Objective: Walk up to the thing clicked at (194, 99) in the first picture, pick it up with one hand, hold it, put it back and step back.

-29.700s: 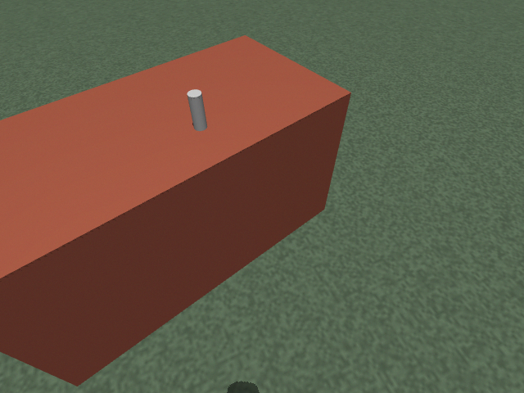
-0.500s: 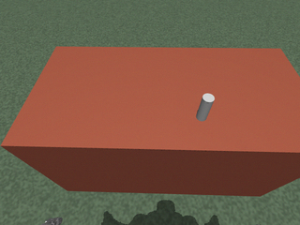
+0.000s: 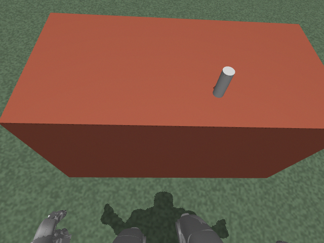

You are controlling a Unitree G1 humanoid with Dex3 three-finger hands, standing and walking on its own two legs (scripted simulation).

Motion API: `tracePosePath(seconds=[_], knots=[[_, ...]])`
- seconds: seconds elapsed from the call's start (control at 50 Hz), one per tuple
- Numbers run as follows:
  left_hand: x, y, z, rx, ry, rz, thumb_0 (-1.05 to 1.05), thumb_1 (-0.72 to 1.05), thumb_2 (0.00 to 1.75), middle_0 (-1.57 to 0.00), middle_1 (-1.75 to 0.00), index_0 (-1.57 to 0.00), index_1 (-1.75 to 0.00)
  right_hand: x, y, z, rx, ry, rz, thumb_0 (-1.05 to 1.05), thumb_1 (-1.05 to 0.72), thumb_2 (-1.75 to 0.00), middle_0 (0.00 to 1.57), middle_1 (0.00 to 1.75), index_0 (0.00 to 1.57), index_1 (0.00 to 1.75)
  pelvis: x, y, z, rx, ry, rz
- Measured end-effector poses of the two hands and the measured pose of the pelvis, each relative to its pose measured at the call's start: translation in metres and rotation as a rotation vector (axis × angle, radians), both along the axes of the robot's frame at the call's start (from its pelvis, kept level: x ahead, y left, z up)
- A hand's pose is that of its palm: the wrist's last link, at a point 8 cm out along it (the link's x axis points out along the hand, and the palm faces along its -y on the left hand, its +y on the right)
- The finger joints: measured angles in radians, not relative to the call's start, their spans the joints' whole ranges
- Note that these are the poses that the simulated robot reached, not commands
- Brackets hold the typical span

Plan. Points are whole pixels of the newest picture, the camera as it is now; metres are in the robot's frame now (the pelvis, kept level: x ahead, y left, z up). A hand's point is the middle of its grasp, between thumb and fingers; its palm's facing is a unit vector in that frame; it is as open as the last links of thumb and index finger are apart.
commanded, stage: step back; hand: right
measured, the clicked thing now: (223, 83) +0.60 -0.19 -0.06
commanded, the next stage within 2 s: none
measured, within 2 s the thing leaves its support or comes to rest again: neither
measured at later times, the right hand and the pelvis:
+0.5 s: hand out of the picture -0.03 -0.28 -0.16, palm faces -0.08 +0.91 -0.41, open 7.4 cm; pelvis -0.12 +0.00 -0.01, yaw +1 degrees
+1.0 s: hand out of the picture -0.17 -0.32 -0.15, palm faces +0.01 +0.91 -0.41, open 7.4 cm; pelvis -0.29 -0.04 -0.01, yaw -4 degrees
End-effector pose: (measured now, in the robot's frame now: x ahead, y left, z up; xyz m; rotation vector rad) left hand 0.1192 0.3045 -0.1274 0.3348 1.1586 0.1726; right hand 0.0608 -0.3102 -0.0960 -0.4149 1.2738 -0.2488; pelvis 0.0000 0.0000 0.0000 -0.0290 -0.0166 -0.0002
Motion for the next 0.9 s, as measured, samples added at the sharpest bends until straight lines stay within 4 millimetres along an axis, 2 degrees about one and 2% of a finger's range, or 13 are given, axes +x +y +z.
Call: tracePosePath(seconds=[0.1, 0.18, 0.24, 0.3, 0.42, 0.52, 0.62, 0.7, 0.8, 0.9], knots=[[-0.024, -0.004, 0.002, 0.014, 0.024, -0.028, 0.01, 0.91, 0.89, -0.21, -0.3, -0.2, -0.3, -0.01, -0.004, -0.005, 0.011, -0.068, -0.007, 0.0, -0.9, -0.89, 0.21, 0.3, 0.21, 0.3, -0.021, -0.003, -0.004, 0.008, -0.007, -0.033], [-0.042, -0.011, 0.003, 0.04, 0.014, -0.04, 0.01, 0.91, 0.89, -0.21, -0.3, -0.2, -0.3, -0.019, -0.016, -0.019, 0.034, -0.109, -0.013, 0.0, -0.9, -0.89, 0.21, 0.3, 0.21, 0.3, -0.038, -0.012, -0.013, 0.017, -0.018, -0.058], [-0.06, -0.02, 0.012, 0.044, 0.005, -0.044, 0.01, 0.91, 0.89, -0.21, -0.3, -0.2, -0.3, -0.029, -0.02, -0.025, 0.054, -0.117, -0.032, 0.0, -0.9, -0.89, 0.2, 0.3, 0.21, 0.3, -0.053, -0.017, -0.011, 0.003, -0.029, -0.046], [-0.076, -0.022, 0.023, 0.045, -0.017, -0.03, 0.01, 0.91, 0.89, -0.21, -0.3, -0.2, -0.3, -0.04, -0.019, -0.022, 0.068, -0.114, -0.027, 0.0, -0.9, -0.89, 0.2, 0.3, 0.21, 0.3, -0.066, -0.018, -0.005, 0.033, -0.025, -0.047], [-0.096, -0.016, 0.033, 0.059, -0.083, -0.013, 0.01, 0.9, 0.89, -0.21, -0.3, -0.21, -0.3, -0.072, -0.016, -0.02, 0.052, -0.082, 0.027, 0.0, -0.9, -0.89, 0.2, 0.3, 0.21, 0.3, -0.097, -0.012, -0.002, 0.043, -0.007, -0.013], [-0.122, 0.0, 0.019, 0.039, -0.124, -0.001, 0.01, 0.9, 0.89, -0.21, -0.3, -0.21, -0.3, -0.102, -0.007, -0.021, 0.019, -0.066, 0.066, 0.0, -0.9, -0.89, 0.2, 0.3, 0.21, 0.3, -0.13, -0.001, -0.013, 0.036, -0.019, 0.027], [-0.164, 0.009, 0.01, 0.02, -0.06, 0.028, 0.01, 0.91, 0.89, -0.21, -0.3, -0.2, -0.3, -0.136, 0.006, -0.006, 0.02, -0.078, 0.073, 0.0, -0.9, -0.89, 0.2, 0.3, 0.21, 0.3, -0.16, 0.004, -0.007, 0.021, -0.038, 0.013], [-0.202, 0.011, 0.01, 0.014, -0.025, 0.045, 0.01, 0.91, 0.89, -0.21, -0.3, -0.2, -0.3, -0.155, 0.005, 0.006, 0.008, -0.099, 0.068, 0.0, -0.9, -0.89, 0.21, 0.3, 0.21, 0.3, -0.182, 0.001, 0.0, 0.004, -0.026, -0.009], [-0.254, 0.008, 0.005, 0.027, 0.051, 0.032, 0.01, 0.91, 0.89, -0.21, -0.3, -0.2, -0.3, -0.172, -0.005, 0.011, -0.003, -0.167, 0.062, 0.0, -0.9, -0.89, 0.21, 0.3, 0.21, 0.3, -0.215, -0.008, -0.002, 0.002, -0.022, -0.046], [-0.3, -0.007, 0.001, 0.046, 0.09, 0.005, 0.01, 0.91, 0.89, -0.2, -0.3, -0.2, -0.3, -0.198, -0.029, -0.001, 0.003, -0.216, 0.061, 0.0, -0.9, -0.89, 0.21, 0.3, 0.21, 0.3, -0.255, -0.023, -0.014, 0.013, -0.024, -0.08]])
